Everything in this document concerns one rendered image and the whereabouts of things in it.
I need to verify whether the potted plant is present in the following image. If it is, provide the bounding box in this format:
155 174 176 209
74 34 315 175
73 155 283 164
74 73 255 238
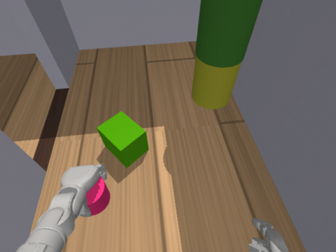
192 0 263 109

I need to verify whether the left robot arm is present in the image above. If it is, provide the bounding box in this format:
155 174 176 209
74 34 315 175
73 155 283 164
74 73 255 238
16 184 86 252

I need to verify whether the right robot hand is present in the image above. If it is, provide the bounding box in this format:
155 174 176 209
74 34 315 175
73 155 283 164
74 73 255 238
249 218 289 252

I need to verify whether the left robot hand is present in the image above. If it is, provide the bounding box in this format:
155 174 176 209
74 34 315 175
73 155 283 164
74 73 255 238
61 164 107 217

